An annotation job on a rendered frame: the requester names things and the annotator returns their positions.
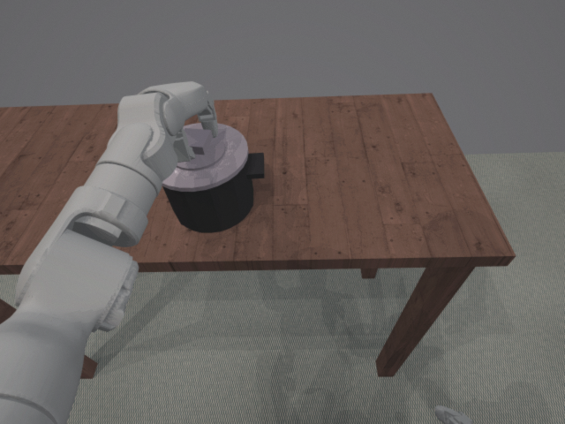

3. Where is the pot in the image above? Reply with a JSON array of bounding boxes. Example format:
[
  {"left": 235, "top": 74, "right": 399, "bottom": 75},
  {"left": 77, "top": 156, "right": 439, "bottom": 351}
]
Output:
[{"left": 163, "top": 153, "right": 264, "bottom": 233}]

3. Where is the lid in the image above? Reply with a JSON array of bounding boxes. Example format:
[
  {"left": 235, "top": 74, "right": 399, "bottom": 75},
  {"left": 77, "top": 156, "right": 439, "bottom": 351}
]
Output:
[{"left": 162, "top": 123, "right": 249, "bottom": 192}]

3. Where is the table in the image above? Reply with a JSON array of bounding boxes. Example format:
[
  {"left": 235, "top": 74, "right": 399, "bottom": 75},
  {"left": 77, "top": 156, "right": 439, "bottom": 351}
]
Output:
[{"left": 0, "top": 93, "right": 516, "bottom": 379}]

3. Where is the right robot hand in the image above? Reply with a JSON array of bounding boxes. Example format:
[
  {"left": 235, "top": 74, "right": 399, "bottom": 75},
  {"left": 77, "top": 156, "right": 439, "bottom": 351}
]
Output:
[{"left": 435, "top": 405, "right": 473, "bottom": 424}]

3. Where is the robot left forearm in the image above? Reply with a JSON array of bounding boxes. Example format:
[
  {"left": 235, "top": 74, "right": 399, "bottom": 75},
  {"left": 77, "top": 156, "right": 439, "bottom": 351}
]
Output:
[{"left": 15, "top": 87, "right": 185, "bottom": 307}]

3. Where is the left robot hand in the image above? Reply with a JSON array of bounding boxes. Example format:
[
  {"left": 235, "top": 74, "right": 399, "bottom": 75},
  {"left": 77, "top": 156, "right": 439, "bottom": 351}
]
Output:
[{"left": 144, "top": 81, "right": 218, "bottom": 163}]

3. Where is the knob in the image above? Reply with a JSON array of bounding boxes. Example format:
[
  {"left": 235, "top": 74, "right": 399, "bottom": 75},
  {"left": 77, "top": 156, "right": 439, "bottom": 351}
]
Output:
[{"left": 184, "top": 128, "right": 213, "bottom": 155}]

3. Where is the robot left upper arm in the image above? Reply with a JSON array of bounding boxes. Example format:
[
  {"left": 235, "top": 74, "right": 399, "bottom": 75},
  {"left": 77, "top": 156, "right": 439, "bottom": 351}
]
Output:
[{"left": 0, "top": 229, "right": 139, "bottom": 424}]

